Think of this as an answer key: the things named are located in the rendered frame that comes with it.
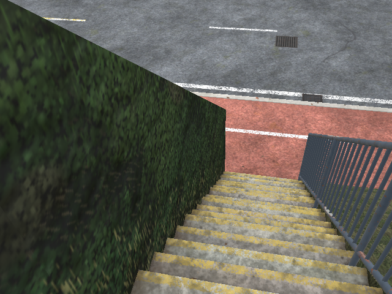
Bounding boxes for stairs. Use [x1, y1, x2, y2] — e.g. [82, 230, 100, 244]
[131, 171, 383, 294]

